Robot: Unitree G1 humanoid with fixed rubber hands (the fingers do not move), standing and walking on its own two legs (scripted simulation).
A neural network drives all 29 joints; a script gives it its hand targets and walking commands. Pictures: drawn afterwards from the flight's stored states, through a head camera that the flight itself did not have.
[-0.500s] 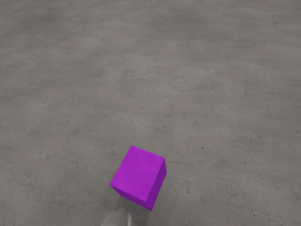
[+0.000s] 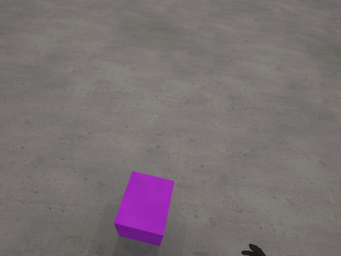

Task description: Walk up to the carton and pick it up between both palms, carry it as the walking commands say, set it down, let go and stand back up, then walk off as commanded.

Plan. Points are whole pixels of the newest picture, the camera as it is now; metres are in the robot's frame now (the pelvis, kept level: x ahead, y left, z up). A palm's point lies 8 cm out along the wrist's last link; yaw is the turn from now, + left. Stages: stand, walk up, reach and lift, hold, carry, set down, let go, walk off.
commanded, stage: walk up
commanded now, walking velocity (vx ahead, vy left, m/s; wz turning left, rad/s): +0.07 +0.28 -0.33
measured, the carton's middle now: (146, 208) +0.43 +0.06 -0.65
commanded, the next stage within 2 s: stand in 1.04 s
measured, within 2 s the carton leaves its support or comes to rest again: neither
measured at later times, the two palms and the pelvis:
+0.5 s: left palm out of the picture +0.13 +0.40 -0.14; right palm out of the picture +0.02 -0.11 -0.13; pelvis +0.03 +0.15 +0.00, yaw -7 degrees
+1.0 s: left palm (3, 253) +0.15 +0.37 -0.12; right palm out of the picture +0.00 -0.13 -0.13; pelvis +0.03 +0.13 +0.01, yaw -11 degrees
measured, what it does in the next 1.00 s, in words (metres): steps to the left: right foot, then left foot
